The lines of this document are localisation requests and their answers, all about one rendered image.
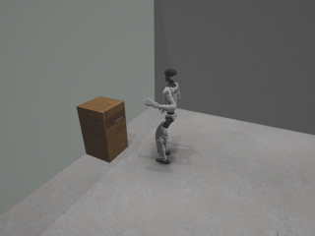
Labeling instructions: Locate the handle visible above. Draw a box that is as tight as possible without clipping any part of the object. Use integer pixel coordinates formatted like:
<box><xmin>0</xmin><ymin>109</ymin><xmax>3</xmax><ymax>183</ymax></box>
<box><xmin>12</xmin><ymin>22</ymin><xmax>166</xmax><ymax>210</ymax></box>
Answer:
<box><xmin>112</xmin><ymin>116</ymin><xmax>123</xmax><ymax>123</ymax></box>

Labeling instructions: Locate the left robot upper arm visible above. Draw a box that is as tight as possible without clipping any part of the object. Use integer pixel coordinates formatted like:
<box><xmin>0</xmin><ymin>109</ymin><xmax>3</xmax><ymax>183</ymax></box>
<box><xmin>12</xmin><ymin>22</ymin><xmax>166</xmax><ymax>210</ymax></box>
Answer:
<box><xmin>163</xmin><ymin>88</ymin><xmax>176</xmax><ymax>111</ymax></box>

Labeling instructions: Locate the humanoid robot torso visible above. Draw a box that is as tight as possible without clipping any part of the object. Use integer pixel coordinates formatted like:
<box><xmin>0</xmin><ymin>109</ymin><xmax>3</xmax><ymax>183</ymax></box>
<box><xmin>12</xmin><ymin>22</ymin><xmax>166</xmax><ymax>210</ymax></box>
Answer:
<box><xmin>163</xmin><ymin>85</ymin><xmax>178</xmax><ymax>123</ymax></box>

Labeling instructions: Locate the drawer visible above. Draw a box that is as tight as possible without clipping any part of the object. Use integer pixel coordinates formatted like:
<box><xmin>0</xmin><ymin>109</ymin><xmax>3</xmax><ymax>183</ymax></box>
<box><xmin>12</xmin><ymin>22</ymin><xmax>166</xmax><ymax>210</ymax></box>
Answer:
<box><xmin>104</xmin><ymin>108</ymin><xmax>125</xmax><ymax>130</ymax></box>

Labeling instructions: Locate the humanoid robot head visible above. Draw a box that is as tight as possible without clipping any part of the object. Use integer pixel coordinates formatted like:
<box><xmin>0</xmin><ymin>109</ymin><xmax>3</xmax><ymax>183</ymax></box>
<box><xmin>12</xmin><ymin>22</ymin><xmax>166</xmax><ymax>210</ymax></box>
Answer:
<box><xmin>164</xmin><ymin>68</ymin><xmax>177</xmax><ymax>88</ymax></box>

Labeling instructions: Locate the cabinet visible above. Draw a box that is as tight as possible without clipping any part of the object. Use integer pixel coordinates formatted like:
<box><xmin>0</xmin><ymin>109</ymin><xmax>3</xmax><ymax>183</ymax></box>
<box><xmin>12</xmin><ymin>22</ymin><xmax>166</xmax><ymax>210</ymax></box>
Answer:
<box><xmin>76</xmin><ymin>96</ymin><xmax>128</xmax><ymax>163</ymax></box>

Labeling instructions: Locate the right robot upper arm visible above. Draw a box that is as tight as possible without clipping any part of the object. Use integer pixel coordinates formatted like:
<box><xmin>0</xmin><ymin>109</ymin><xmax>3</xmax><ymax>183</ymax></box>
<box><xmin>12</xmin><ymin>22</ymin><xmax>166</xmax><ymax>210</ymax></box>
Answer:
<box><xmin>175</xmin><ymin>83</ymin><xmax>181</xmax><ymax>101</ymax></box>

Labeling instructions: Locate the robot left forearm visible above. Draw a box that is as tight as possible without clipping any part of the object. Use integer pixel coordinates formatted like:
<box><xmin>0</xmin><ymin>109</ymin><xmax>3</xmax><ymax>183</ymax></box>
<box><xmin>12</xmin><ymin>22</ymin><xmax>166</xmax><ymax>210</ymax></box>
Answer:
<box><xmin>153</xmin><ymin>102</ymin><xmax>175</xmax><ymax>111</ymax></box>

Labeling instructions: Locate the robot left hand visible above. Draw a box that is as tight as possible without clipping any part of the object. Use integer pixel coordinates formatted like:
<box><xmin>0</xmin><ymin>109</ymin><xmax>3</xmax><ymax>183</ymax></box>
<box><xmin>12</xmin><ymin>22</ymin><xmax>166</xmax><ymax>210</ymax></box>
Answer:
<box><xmin>144</xmin><ymin>97</ymin><xmax>154</xmax><ymax>106</ymax></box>

